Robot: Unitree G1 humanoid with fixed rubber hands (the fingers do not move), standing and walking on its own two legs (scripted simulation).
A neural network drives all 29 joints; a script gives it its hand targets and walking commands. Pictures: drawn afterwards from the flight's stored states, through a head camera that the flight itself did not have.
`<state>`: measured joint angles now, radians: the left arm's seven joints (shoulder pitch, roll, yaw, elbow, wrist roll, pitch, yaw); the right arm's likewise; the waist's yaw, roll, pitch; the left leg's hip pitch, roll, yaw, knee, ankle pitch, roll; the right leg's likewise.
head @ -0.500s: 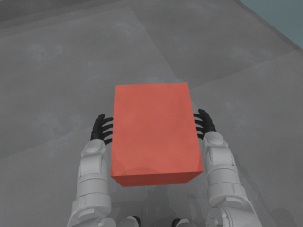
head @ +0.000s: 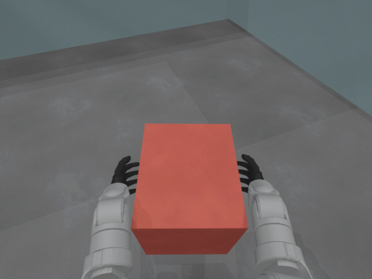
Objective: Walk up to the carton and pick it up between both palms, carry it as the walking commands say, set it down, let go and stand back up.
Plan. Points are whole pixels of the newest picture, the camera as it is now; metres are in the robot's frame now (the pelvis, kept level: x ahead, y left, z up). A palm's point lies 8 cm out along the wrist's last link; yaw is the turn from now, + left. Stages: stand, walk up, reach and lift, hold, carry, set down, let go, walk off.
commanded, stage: reach and lift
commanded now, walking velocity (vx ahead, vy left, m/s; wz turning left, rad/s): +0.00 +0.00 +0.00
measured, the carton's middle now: (187, 190) +0.34 +0.04 -0.05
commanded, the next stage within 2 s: hold in 1.66 s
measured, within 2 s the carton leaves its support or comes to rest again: neither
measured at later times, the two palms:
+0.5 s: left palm (119, 184) +0.28 +0.17 +0.06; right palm (264, 185) +0.30 -0.13 +0.06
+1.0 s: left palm (127, 181) +0.30 +0.16 +0.06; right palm (271, 189) +0.30 -0.15 +0.05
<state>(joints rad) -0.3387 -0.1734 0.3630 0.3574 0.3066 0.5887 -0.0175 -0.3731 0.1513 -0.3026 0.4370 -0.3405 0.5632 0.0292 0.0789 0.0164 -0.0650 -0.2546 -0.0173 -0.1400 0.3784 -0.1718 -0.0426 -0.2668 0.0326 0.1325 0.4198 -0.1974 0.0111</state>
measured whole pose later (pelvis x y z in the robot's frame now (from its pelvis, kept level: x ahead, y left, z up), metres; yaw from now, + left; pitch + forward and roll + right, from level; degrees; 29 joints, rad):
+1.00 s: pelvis +0.01 +0.01 +0.00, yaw +0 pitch -6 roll +0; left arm -0.30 -0.16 0.26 0.26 0.32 0.75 -0.02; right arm -0.30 0.16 -0.28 0.27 -0.33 0.75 0.03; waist 0.01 0.01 -0.01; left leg -0.04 -0.02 -0.13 0.31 -0.17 -0.03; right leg -0.03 0.02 0.12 0.31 -0.18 0.02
